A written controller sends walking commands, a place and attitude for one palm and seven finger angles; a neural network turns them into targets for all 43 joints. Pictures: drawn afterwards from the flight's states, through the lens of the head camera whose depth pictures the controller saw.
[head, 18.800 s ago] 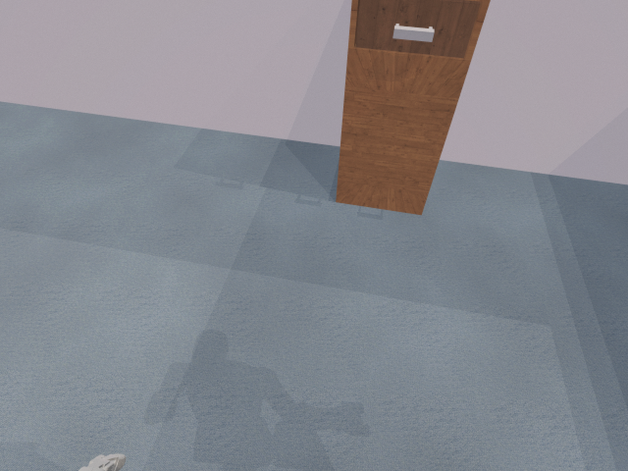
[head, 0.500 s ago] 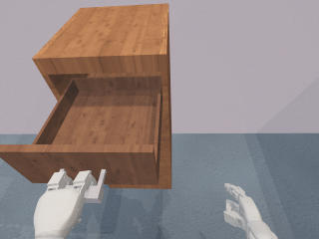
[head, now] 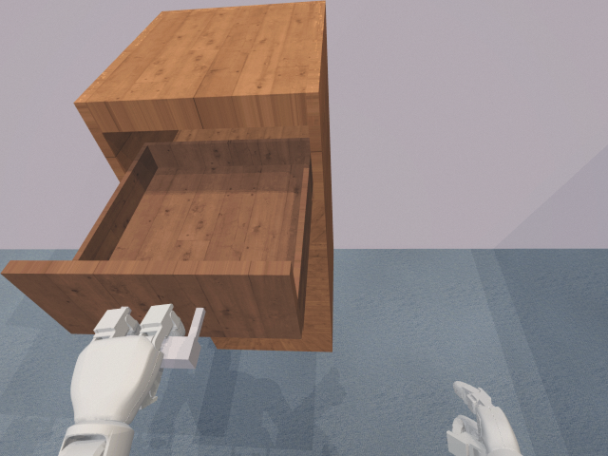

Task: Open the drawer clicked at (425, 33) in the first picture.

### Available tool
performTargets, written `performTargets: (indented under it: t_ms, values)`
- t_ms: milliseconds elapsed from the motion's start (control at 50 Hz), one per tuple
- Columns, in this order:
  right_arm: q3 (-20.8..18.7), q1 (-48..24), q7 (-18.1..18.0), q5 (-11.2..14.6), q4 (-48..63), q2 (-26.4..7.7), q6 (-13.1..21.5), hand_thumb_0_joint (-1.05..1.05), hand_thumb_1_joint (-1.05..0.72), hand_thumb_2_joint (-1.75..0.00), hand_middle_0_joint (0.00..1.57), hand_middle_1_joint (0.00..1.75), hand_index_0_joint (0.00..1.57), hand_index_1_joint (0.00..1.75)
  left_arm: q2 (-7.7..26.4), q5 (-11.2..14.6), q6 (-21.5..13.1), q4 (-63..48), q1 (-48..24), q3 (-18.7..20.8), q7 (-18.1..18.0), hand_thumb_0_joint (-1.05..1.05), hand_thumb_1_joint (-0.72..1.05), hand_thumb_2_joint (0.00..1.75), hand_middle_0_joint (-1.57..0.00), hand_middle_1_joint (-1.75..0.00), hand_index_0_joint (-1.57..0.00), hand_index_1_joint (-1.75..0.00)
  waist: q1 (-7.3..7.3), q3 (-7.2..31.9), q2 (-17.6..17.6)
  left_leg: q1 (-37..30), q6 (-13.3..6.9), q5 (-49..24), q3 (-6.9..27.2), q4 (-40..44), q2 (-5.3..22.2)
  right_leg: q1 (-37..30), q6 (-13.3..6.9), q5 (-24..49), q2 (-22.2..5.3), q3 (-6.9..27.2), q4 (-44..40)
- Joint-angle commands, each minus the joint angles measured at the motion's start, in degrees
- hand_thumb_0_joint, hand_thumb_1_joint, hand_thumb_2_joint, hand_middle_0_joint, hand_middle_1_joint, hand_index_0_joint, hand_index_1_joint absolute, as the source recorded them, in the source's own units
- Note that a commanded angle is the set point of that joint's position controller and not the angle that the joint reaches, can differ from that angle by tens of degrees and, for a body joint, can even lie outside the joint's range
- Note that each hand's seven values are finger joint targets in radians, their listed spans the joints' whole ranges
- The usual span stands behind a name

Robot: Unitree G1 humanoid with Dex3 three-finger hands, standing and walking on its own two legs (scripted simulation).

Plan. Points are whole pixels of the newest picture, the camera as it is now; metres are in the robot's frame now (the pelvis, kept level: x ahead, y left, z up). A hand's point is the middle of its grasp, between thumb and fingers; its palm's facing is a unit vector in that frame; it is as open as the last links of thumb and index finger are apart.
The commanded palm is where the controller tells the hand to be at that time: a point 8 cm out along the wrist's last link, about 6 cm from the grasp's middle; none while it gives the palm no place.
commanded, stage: open the thumb to release the handle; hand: left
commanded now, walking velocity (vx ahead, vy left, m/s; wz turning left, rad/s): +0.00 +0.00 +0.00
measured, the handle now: (154, 333) +0.24 +0.23 +0.06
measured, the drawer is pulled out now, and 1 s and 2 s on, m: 0.30 0.30 0.30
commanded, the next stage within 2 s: lift the hand off the handle in 0.30 s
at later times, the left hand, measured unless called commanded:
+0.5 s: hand (146, 378) +0.19 +0.22 +0.04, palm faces +0.06 -0.11 -0.99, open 13.6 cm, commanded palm +0.17 +0.23 +0.09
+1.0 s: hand (137, 358) +0.21 +0.23 +0.07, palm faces +0.09 -0.10 -0.99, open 13.5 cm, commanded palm +0.17 +0.22 +0.14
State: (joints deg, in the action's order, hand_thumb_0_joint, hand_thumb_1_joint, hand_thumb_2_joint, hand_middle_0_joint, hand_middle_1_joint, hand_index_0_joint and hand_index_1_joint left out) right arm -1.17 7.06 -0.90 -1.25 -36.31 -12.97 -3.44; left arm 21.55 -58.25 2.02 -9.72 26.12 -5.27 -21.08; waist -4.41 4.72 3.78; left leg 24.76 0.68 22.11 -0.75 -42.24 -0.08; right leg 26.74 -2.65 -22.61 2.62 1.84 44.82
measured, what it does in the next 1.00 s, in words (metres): stands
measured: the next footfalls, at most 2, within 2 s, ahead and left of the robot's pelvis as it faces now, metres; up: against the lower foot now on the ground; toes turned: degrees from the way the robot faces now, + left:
none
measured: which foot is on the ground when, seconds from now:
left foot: down 0.00-1.00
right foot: down 0.00-1.00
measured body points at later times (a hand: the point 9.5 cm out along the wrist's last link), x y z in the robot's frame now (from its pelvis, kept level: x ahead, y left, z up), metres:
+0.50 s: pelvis -0.01 +0.01 +0.01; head +0.00 -0.02 +0.46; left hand +0.18 +0.23 +0.09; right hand +0.22 -0.19 -0.08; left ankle +0.00 +0.13 -0.71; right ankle +0.00 -0.09 -0.71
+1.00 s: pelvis +0.00 +0.01 +0.01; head +0.00 -0.03 +0.46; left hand +0.20 +0.23 +0.12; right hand +0.22 -0.20 -0.08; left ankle -0.01 +0.13 -0.71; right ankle +0.00 -0.09 -0.71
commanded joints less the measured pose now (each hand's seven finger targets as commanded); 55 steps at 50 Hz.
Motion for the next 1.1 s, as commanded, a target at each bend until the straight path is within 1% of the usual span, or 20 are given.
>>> performTargets:
  t_ms: [0, 40, 100, 160, 180, 220, 280, 300, 340, 420, 480, 540, 580, 640, 780, 820, 880, 940, 980, 1080]
  values:
    - [-0.61, -11.24, -1.11, 0.19, 9.94, -4.60, 3.61, 0.00, -0.90, -0.90, 0.20, 0.30, 0.20, 0.30, 10.05, -0.18, 1.06, -8.97, -5.68, 8.84, -1.06, 0.00, 0.13, 0.57, -0.35, -1.27, -0.35, -1.27, -1.24, 6.54, -4.91, -4.26, -2.19, -9.05, -0.07, 5.46, -3.01, -4.88, 0.81, 9.34, -1.19, 4.43, -12.86]
    - [-0.51, -11.48, -1.20, 0.26, 9.59, -4.40, 3.64, 0.00, -0.90, -0.90, 0.20, 0.30, 0.20, 0.30, 8.80, -0.32, 0.98, -7.64, -6.34, 7.45, -0.23, 0.00, -0.01, 0.51, -0.33, -1.25, -0.33, -1.25, -0.85, 4.96, -5.60, -4.68, -2.19, -9.31, -0.10, 5.80, -3.12, -4.51, 0.85, 9.58, -1.03, 4.68, -13.58]
    - [-0.27, -11.51, -1.47, 0.26, 9.34, -4.40, 3.73, 0.00, -0.90, -0.90, 0.20, 0.30, 0.20, 0.30, 10.19, 0.02, 0.48, -6.56, -6.80, 8.89, 0.47, 0.00, -0.22, 0.42, -0.32, -1.23, -0.32, -1.23, -1.40, 5.11, -5.96, -4.64, -2.12, -9.00, -0.21, 6.65, -3.06, -6.01, 1.01, 8.84, -1.21, 4.62, -14.36]
    - [-0.29, -11.58, -1.47, 0.28, 9.16, -4.21, 3.83, 0.00, -0.90, -0.90, 0.20, 0.30, 0.20, 0.30, 9.24, -0.22, -0.09, -6.17, -8.62, 7.76, 0.85, 0.00, -0.43, 0.33, -0.30, -1.21, -0.30, -1.21, -1.16, 4.56, -4.59, -5.47, -2.09, -9.15, -0.32, 7.04, -3.05, -5.46, 1.00, 8.86, -1.17, 4.31, -14.92]
    - [-0.35, -11.39, -1.48, 0.32, 8.89, -4.44, 3.69, 0.00, -0.90, -0.90, 0.20, 0.30, 0.20, 0.30, 10.36, -0.14, -0.21, -5.81, -9.74, 8.86, 0.78, 0.00, -0.50, 0.30, -0.30, -1.20, -0.30, -1.20, -0.83, 4.61, -4.31, -5.82, -1.90, -9.27, -0.16, 7.22, -2.98, -5.63, 0.84, 8.31, -0.90, 4.43, -15.27]
    - [-0.34, -11.58, -1.35, 0.23, 9.14, -4.15, 3.79, 0.00, -0.90, -0.90, 0.20, 0.30, 0.20, 0.30, 8.67, -0.46, -0.49, -6.19, -10.69, 7.11, 0.78, 0.00, -0.50, 0.30, -0.30, -1.20, -0.30, -1.20, -0.86, 4.52, -4.33, -6.03, -1.92, -9.09, -0.14, 7.48, -2.89, -5.07, 0.86, 7.83, -0.98, 3.56, -15.00]
    - [-0.55, -11.08, -1.14, 0.19, 8.88, -4.37, 3.75, 0.00, -0.90, -0.90, 0.20, 0.30, 0.20, 0.30, 9.62, -0.81, -0.54, -6.16, -10.88, 8.09, 0.39, 0.00, -0.50, 0.30, -0.30, -1.20, -0.30, -1.20, -1.05, 5.90, -2.86, -7.02, -1.63, -10.50, -0.01, 7.68, -2.75, -5.60, 0.55, 9.15, -0.51, 2.94, -14.48]
    - [-0.35, -11.38, -0.97, 0.19, 9.19, -4.14, 3.75, 0.00, -0.90, -0.90, 0.20, 0.30, 0.20, 0.30, 7.69, -1.04, -0.40, -6.09, -11.28, 6.03, 0.44, 0.00, -0.50, 0.30, -0.30, -1.20, -0.30, -1.20, -0.87, 5.24, -3.31, -6.86, -1.78, -10.00, -0.02, 7.64, -2.69, -4.80, 0.68, 8.41, -0.66, 2.60, -14.41]
    - [-0.61, -11.34, -0.88, 0.14, 9.24, -4.23, 3.78, 0.00, -0.90, -0.90, 0.20, 0.30, 0.20, 0.30, 8.12, -1.27, -0.37, -6.66, -11.49, 6.29, 0.26, 0.00, -0.50, 0.30, -0.30, -1.20, -0.30, -1.20, -1.10, 5.65, -2.66, -7.12, -1.74, -10.34, -0.02, 7.81, -2.56, -4.88, 0.54, 8.83, -0.49, 2.41, -14.16]
    - [-0.61, -11.01, -0.36, 0.20, 9.19, -4.36, 3.66, 0.00, -0.90, -0.90, 0.20, 0.30, 0.20, 0.30, 5.71, -1.43, -0.03, -6.24, -10.43, 3.94, 0.34, 0.00, -0.50, 0.30, -0.30, -1.20, -0.30, -1.20, -0.77, 5.87, -4.34, -6.64, -1.63, -11.32, 0.14, 7.77, -2.27, -4.90, 0.52, 10.64, -0.44, 1.71, -13.22]
    - [-0.56, -11.20, -0.66, 0.09, 8.82, -4.55, 3.48, 0.00, -0.90, -0.90, 0.20, 0.30, 0.20, 0.30, 8.05, -2.05, 0.71, -4.91, -12.04, 5.85, -0.12, 0.00, -0.50, 0.30, -0.30, -1.20, -0.30, -1.20, -0.93, 5.73, -4.74, -6.29, -1.64, -11.04, 0.13, 7.60, -2.32, -4.98, 0.54, 10.39, -0.31, 2.17, -13.49]
    - [-0.46, -10.94, -0.59, 0.15, 8.75, -4.26, 3.43, 0.00, -0.90, -0.90, 0.20, 0.30, 0.20, 0.30, 5.74, -2.34, 1.20, -5.04, -14.68, 2.95, 0.01, 0.00, -0.50, 0.30, -0.30, -1.20, -0.30, -1.20, -0.28, 5.60, -3.18, -6.68, -1.75, -10.51, 0.16, 7.63, -2.25, -4.02, 0.52, 9.55, -0.50, 1.31, -13.06]
    - [-0.55, -11.11, -0.83, 0.21, 8.61, -4.43, 3.34, 0.00, -0.90, -0.90, 0.20, 0.30, 0.20, 0.30, 7.71, -2.05, 1.44, -4.94, -13.60, 5.07, -0.07, 0.00, -0.50, 0.30, -0.30, -1.20, -0.30, -1.20, -0.96, 6.84, -3.64, -7.09, -1.62, -11.52, 0.35, 7.78, -2.25, -5.30, 0.38, 10.70, -0.17, 1.62, -13.09]
    - [-0.47, -11.00, -0.88, 0.29, 8.39, -4.23, 3.43, 0.00, -0.90, -0.90, 0.20, 0.30, 0.20, 0.30, 5.98, -1.73, 1.50, -4.24, -15.00, 3.25, 0.23, 0.00, -0.50, 0.30, -0.30, -1.20, -0.30, -1.20, -0.45, 6.29, -4.47, -6.55, -1.71, -11.34, 0.35, 7.88, -2.18, -4.98, 0.59, 10.93, -0.41, 1.03, -12.79]
    - [-0.44, -11.86, -1.27, 0.10, 8.88, -4.18, 3.35, 0.00, -0.90, -0.90, 0.20, 0.30, 0.20, 0.30, 10.30, -1.17, 0.94, -10.45, -17.09, 6.75, 0.50, 0.00, -0.50, 0.30, -0.30, -1.20, -0.30, -1.20, -1.40, 9.11, -2.34, -9.49, -1.95, -13.14, 0.44, 8.42, -2.45, -7.67, 0.36, 11.63, -0.52, 2.37, -14.31]
    - [-0.43, -11.96, -0.97, 0.32, 9.06, -3.79, 3.50, 0.00, -0.90, -0.90, 0.20, 0.30, 0.20, 0.30, 8.14, -0.32, 0.73, -12.37, -16.58, 5.03, 1.03, 0.00, -0.50, 0.30, -0.30, -1.20, -0.30, -1.20, -1.12, 8.15, -1.28, -10.05, -1.95, -13.60, 0.48, 9.02, -2.38, -7.65, 0.33, 12.04, -0.65, 1.77, -14.38]
    - [-0.31, -12.29, -0.93, 0.23, 9.39, -4.16, 3.40, 0.00, -0.90, -0.90, 0.20, 0.30, 0.20, 0.30, 10.05, 0.54, 0.85, -14.03, -14.78, 6.97, 1.69, 0.00, -0.50, 0.30, -0.30, -1.20, -0.30, -1.20, -1.67, 8.18, -1.65, -10.97, -1.97, -14.91, 0.68, 9.62, -2.36, -9.04, 0.36, 12.95, -0.55, 1.97, -15.29]
    - [-0.20, -12.50, -0.32, 0.45, 9.42, -4.07, 3.14, 0.00, -0.90, -0.90, 0.20, 0.30, 0.20, 0.30, 8.07, 0.90, 1.55, -15.05, -14.58, 4.74, 3.13, 0.00, -0.50, 0.30, -0.30, -1.20, -0.30, -1.20, -1.15, 6.40, -2.42, -11.31, -1.96, -15.20, 0.52, 10.66, -2.11, -8.92, 0.59, 13.29, -0.68, 1.30, -15.65]
    - [-0.12, -12.78, -0.18, 0.72, 9.83, -4.42, 2.93, 0.00, -0.90, -0.90, 0.20, 0.30, 0.20, 0.30, 9.63, 1.92, 2.29, -15.76, -12.24, 6.62, 4.31, 0.00, -0.50, 0.30, -0.30, -1.20, -0.30, -1.20, -1.77, 6.45, -3.23, -11.63, -1.94, -15.98, 0.60, 11.41, -1.98, -10.70, 0.62, 14.00, -0.68, 1.25, -16.38]
    - [0.45, -13.78, 0.36, 0.92, 10.16, -4.55, 1.93, 0.00, -0.90, -0.90, 0.20, 0.30, 0.20, 0.30, 9.02, 2.15, 3.69, -19.19, -14.68, 4.41, 7.57, 0.00, -0.50, 0.30, -0.30, -1.20, -0.30, -1.20, -1.46, 4.51, -2.11, -13.28, -2.09, -16.12, 0.45, 13.02, -1.93, -11.50, 0.69, 13.02, -0.89, 0.97, -18.34]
